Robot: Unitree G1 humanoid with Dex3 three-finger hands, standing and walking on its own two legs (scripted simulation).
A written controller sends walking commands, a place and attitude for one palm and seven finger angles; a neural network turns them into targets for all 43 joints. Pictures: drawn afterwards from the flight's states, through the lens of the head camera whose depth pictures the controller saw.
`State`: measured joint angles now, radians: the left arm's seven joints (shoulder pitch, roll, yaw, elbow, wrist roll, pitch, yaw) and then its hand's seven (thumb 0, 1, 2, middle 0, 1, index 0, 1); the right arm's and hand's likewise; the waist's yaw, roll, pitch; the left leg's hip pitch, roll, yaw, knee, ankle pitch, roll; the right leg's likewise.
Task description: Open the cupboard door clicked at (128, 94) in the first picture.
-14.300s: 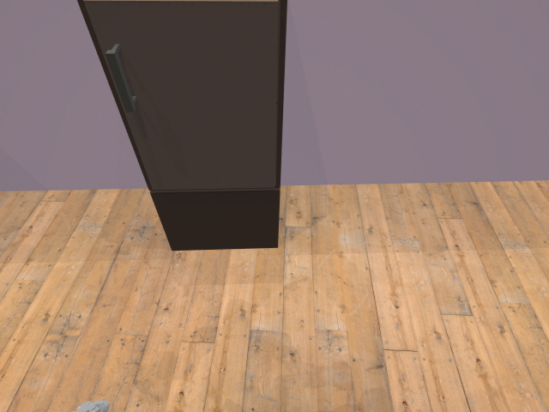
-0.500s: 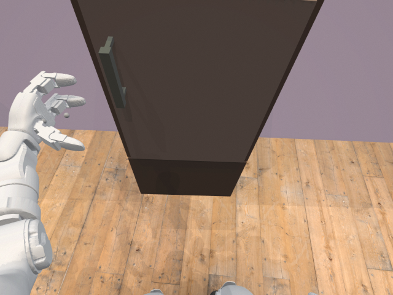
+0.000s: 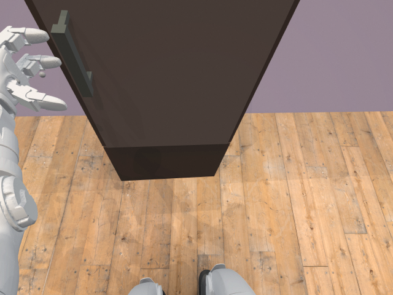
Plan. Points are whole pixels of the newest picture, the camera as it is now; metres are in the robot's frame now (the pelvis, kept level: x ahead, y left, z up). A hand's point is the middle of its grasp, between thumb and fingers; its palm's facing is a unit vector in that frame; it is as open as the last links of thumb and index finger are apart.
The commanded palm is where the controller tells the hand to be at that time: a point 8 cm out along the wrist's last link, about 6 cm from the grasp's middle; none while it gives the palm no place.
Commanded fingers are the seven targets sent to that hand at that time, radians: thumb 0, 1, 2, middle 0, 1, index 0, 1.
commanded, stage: move the hooked fingers beside the handle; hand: left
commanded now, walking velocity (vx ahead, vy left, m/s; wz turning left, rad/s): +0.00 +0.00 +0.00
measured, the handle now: (77, 58) +0.55 +0.18 +0.10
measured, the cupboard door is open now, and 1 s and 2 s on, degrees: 0 0 0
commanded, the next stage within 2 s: slide the fingers in behind the handle in 0.84 s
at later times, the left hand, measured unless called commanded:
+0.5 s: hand (36, 75) +0.51 +0.25 +0.10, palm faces -0.04 -1.00 -0.01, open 13.9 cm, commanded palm +0.49 +0.28 +0.10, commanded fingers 0.00 -0.50 0.30 -0.30 -1.20 -0.30 -1.20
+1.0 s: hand (37, 80) +0.49 +0.24 +0.11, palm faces -0.02 -1.00 -0.01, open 14.0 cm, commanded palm +0.48 +0.28 +0.10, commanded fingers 0.00 -0.50 0.30 -0.30 -1.20 -0.30 -1.20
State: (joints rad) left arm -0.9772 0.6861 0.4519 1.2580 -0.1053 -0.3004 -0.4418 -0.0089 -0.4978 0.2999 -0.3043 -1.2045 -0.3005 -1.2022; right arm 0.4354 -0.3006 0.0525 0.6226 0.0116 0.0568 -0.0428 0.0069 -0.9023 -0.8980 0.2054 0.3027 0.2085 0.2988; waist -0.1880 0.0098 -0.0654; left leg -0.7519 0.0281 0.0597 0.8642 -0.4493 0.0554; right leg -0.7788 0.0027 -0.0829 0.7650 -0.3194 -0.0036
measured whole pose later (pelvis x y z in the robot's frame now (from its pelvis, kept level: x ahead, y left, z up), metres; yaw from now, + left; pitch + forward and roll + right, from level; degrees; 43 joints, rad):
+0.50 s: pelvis +0.02 +0.00 +0.00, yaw +0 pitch +20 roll -4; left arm -0.91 0.68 0.46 1.17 -0.13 -0.29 -0.47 -0.01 -0.50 0.30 -0.30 -1.20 -0.30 -1.20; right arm 0.44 -0.29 0.04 0.59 0.01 0.11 -0.02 0.01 -0.90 -0.90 0.21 0.30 0.21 0.30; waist -0.17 0.01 -0.09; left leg -0.75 0.04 0.05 0.86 -0.47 0.05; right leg -0.77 0.02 -0.09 0.74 -0.33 0.00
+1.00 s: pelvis +0.00 +0.00 +0.00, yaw +0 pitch +18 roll -3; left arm -0.93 0.67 0.44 1.24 -0.12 -0.31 -0.44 -0.01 -0.50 0.30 -0.30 -1.20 -0.30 -1.20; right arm 0.41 -0.29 0.06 0.59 0.02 0.10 -0.03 0.01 -0.90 -0.90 0.21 0.30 0.21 0.30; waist -0.17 0.02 -0.07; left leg -0.73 0.03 0.05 0.87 -0.46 0.05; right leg -0.76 0.01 -0.09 0.77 -0.33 -0.01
